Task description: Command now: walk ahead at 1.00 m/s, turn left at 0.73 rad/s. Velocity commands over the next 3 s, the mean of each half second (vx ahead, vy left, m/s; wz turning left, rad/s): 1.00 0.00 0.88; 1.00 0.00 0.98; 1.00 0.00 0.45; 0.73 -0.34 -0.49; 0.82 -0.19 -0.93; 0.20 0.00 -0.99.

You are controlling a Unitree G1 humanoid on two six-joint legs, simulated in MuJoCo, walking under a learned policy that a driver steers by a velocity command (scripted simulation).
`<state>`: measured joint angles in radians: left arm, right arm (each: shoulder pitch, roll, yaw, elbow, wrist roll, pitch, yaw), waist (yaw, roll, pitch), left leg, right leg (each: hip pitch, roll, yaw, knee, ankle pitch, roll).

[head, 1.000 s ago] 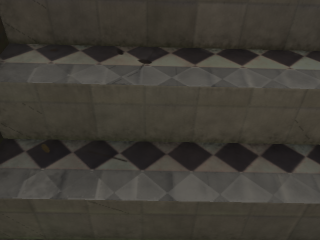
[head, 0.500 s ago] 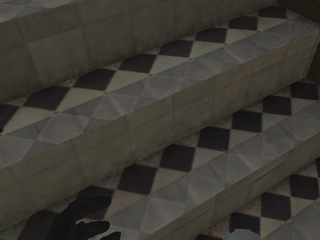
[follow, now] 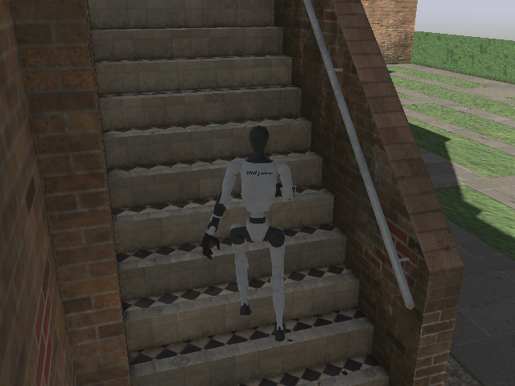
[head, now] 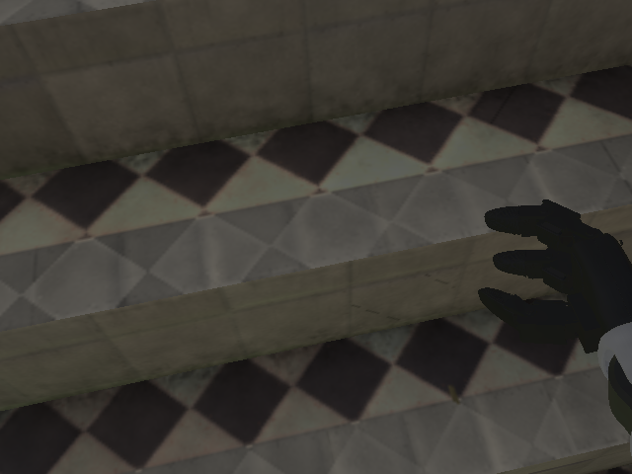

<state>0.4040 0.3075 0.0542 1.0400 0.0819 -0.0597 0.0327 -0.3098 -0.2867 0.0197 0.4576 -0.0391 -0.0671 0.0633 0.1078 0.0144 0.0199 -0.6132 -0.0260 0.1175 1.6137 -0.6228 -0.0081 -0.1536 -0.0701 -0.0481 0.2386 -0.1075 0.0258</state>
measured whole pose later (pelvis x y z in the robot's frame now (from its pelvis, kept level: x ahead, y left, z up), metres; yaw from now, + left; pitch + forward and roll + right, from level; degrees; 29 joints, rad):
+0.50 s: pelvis +0.09 -0.06 +0.14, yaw +27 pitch -2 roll +0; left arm 0.50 0.20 -0.01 0.71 0.11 -0.10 0.10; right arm -0.04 -0.25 -0.06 0.50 0.04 0.04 0.08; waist 0.04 0.00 -0.01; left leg -0.78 -0.11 0.09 2.02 -0.33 0.06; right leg -0.24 -0.07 -0.25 0.94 -0.65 -0.05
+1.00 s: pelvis +0.09 -0.06 +0.17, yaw +48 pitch +5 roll +1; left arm -0.10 0.09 -0.11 0.50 0.01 -0.03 0.03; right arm 0.38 -0.18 -0.05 0.69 0.02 -0.01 -0.04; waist -0.11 -0.02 -0.09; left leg -0.56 -0.27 -0.23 0.76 -0.37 0.09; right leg -0.36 0.05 0.06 0.67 -0.39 -0.05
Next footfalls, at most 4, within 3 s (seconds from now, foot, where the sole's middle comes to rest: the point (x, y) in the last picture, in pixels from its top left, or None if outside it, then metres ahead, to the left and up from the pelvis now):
0.08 left None -0.21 0.06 -0.78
0.24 right None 0.09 -0.14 -0.58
0.66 left None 0.14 0.05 -0.58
1.00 right None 0.17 -0.12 -0.58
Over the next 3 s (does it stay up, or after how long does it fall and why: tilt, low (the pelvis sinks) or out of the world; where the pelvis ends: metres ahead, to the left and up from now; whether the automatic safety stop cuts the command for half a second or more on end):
stays up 0.22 0.35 0.39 its command is cut before an obstacle after 1.6 s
